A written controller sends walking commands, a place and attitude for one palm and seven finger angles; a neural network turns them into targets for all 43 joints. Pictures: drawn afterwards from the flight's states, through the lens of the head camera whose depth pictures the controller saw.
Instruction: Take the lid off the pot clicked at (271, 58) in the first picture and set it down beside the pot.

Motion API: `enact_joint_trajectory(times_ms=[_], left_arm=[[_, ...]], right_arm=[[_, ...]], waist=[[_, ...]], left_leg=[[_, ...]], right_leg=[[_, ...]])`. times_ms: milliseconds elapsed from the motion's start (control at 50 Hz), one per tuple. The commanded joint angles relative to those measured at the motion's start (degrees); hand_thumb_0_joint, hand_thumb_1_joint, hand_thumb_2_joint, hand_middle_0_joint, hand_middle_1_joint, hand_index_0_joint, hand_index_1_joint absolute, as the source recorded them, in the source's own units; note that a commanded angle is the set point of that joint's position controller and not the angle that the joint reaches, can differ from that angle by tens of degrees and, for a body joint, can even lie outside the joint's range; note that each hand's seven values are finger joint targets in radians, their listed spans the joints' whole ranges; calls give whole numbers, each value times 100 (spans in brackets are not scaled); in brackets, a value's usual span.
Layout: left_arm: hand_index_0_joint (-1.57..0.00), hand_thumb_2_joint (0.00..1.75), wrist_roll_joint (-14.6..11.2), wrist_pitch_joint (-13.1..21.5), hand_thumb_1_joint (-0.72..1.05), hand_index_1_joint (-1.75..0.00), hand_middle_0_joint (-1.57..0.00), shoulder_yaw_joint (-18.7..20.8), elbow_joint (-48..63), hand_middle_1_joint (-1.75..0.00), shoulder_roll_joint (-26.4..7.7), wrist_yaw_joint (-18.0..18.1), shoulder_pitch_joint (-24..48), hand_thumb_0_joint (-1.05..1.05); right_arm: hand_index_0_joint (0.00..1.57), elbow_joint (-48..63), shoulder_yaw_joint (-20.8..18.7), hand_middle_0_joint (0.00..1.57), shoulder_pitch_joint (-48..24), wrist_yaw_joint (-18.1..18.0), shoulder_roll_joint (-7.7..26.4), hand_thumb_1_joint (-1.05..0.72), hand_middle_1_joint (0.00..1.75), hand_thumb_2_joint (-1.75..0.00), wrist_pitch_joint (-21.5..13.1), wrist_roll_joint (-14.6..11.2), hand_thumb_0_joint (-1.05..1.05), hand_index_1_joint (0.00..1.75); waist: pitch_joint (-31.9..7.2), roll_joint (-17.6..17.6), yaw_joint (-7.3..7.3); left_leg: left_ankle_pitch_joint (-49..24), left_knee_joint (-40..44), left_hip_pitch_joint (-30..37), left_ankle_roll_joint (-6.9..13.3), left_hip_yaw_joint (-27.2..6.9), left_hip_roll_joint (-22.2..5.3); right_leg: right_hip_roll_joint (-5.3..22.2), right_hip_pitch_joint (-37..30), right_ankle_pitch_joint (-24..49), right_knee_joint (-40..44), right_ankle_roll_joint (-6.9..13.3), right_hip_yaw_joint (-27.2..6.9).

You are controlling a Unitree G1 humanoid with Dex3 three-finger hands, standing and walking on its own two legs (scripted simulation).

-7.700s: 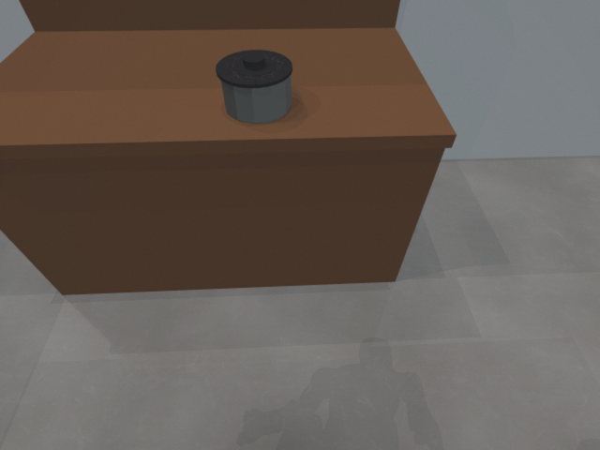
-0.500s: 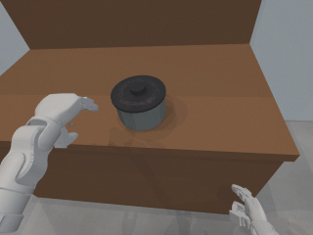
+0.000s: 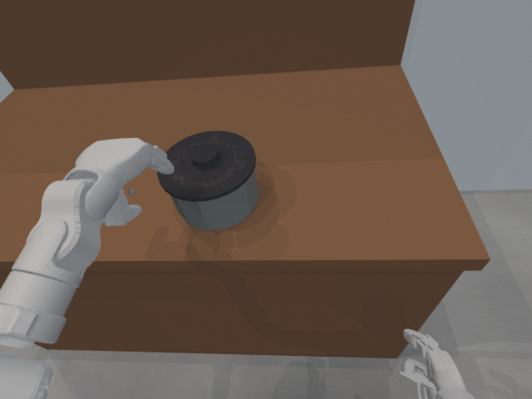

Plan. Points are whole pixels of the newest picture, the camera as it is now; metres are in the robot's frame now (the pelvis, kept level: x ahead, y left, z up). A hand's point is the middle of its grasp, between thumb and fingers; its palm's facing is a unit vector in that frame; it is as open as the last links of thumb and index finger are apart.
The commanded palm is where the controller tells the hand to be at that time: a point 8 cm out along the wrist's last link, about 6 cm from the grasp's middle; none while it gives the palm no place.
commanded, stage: move the open hand above the knob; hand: left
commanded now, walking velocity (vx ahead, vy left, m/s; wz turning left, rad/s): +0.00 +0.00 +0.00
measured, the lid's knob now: (204, 155) +0.51 +0.15 +0.08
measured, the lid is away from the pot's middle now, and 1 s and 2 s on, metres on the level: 0.00 0.00 0.00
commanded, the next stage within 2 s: lower the open fingers around the knob in 1.72 s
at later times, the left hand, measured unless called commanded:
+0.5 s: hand (161, 167) +0.41 +0.19 +0.15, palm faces -0.22 -0.03 -0.98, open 9.9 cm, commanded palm +0.40 +0.19 +0.22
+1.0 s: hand (191, 139) +0.47 +0.15 +0.15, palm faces -0.25 -0.03 -0.97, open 9.9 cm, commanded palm +0.47 +0.15 +0.22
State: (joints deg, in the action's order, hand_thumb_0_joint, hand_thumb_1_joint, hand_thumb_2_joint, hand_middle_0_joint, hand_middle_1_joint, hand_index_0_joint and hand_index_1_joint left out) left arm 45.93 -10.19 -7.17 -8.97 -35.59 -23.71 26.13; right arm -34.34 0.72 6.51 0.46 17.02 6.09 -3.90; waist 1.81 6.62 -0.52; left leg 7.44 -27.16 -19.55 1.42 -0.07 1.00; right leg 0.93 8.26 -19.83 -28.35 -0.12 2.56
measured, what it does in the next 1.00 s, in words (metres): stands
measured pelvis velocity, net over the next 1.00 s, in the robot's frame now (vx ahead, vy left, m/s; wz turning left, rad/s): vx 0.01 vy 0.00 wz -0.01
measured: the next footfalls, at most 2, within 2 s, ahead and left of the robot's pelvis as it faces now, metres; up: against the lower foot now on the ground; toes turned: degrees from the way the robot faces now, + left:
none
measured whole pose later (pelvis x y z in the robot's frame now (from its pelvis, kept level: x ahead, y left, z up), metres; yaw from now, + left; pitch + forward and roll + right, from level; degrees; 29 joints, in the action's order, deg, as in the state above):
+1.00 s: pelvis +0.01 +0.00 +0.00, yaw -1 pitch +4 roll +0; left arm 49.8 -13.9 -15.5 -38.6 -27.1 -20.5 53.2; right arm -38.7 -0.3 11.1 1.2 16.7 7.7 -4.7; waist -1.1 5.0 3.3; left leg 9.1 -29.1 -24.3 1.6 0.8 1.1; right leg 1.2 13.4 -21.3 -30.4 -0.2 1.6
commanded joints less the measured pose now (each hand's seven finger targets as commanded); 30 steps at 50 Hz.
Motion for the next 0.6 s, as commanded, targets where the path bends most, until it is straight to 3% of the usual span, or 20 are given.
enact_joint_trajectory(times_ms=[0, 80, 120, 240, 340, 380, 420, 460, 480, 540, 580], left_arm=[[-85, 148, 70, 0, -30, -8, -85, 1069, 1112, -8, -1587, 228, 2267, 0], [-85, 148, 61, -144, -30, -8, -85, 817, 804, -8, -1248, 261, 2256, 0], [-85, 148, 111, -166, -30, -8, -85, 873, 1008, -8, -1375, 270, 2394, 0], [-85, 148, 170, -271, -30, -8, -85, 833, 681, -8, -1412, 294, 2778, 0], [-85, 148, 210, -369, -30, -8, -85, 334, 597, -8, -914, 298, 3257, 0], [-85, 148, 232, -391, -30, -8, -85, 544, 191, -8, -1161, 334, 3270, 0], [-85, 148, 302, -392, -30, -8, -85, 257, 432, -8, -912, 329, 3777, 0], [-85, 148, 311, -430, -30, -8, -85, 230, 140, -8, -850, 350, 3842, 0], [-85, 148, 282, -420, -30, -8, -85, 416, -6, -8, -1023, 373, 3769, 0], [-85, 148, 339, -485, -30, -8, -85, -1, -531, -8, -618, 361, 4085, 0], [-85, 148, 354, -476, -30, -8, -85, 188, -667, -8, -833, 397, 4235, 0]], right_arm=[[20, 998, -183, 20, -834, 24, 555, -90, 30, -90, -300, -3, 0, 30], [20, 953, -210, 20, -794, 66, 576, -90, 30, -90, -238, -47, 0, 30], [20, 1012, -191, 20, -862, 84, 538, -90, 30, -90, -242, -57, 0, 30], [20, 887, -178, 20, -781, 88, 573, -90, 30, -90, -168, -69, 0, 30], [20, 854, -179, 20, -784, 112, 522, -90, 30, -90, -148, -86, 0, 30], [20, 765, -191, 20, -670, 97, 599, -90, 30, -90, -131, -99, 0, 30], [20, 797, -182, 20, -753, 104, 515, -90, 30, -90, -127, -103, 0, 30], [20, 741, -177, 20, -689, 103, 520, -90, 30, -90, -130, -99, 0, 30], [20, 720, -205, 20, -612, 103, 575, -90, 30, -90, -134, -87, 0, 30], [20, 650, -156, 20, -606, 93, 528, -90, 30, -90, -80, -124, 0, 30], [20, 629, -196, 20, -528, 81, 584, -90, 30, -90, -96, -110, 0, 30]], waist=[[-2104, -483, -89], [-1799, -501, 13], [-2043, -473, -62], [-2127, -593, 5], [-2198, -369, 95], [-2106, -644, 103], [-2413, -456, 118], [-2367, -539, 127], [-2372, -617, 128], [-2169, -704, 201], [-2282, -716, 181]], left_leg=[[-1093, -26, 1863, 264, -44, 184], [-1044, -48, 1792, 247, -45, 164], [-1163, -60, 1828, 245, -37, 182], [-1243, -116, 1780, 238, -24, 167], [-1337, -158, 1960, 235, -114, 162], [-1197, -175, 1787, 236, -98, 154], [-1291, -181, 1973, 239, -100, 162], [-1277, -186, 1945, 238, -121, 159], [-1299, -233, 1877, 254, -93, 158], [-1006, -153, 1726, 238, -74, 163], [-962, -185, 1721, 262, -72, 168]], right_leg=[[-185, 419, 2312, 413, 112, 12], [-203, 676, 2214, 406, 124, 46], [-191, 541, 2353, 344, 118, 13], [-193, 568, 2503, 300, 103, 33], [-227, 820, 2323, 242, 152, 85], [-219, 741, 2356, 261, 156, 72], [-205, 779, 2337, 204, 157, 69], [-216, 855, 2291, 199, 162, 97], [-207, 748, 2426, 206, 171, 67], [-215, 960, 2139, 227, 150, 113], [-199, 880, 2152, 244, 167, 77]])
